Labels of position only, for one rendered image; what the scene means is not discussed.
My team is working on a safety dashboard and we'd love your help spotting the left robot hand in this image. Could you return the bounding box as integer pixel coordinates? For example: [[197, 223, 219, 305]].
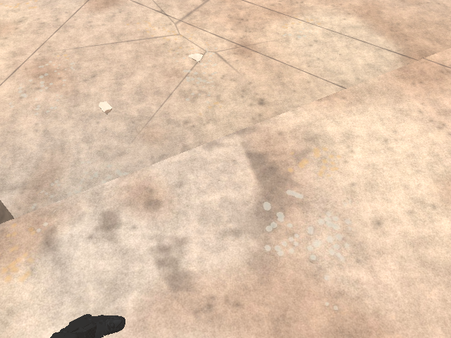
[[50, 314, 125, 338]]

